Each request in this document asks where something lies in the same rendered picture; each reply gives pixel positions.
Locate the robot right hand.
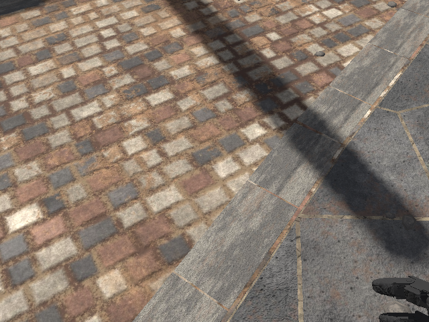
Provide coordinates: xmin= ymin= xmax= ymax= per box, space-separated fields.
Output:
xmin=372 ymin=276 xmax=429 ymax=322

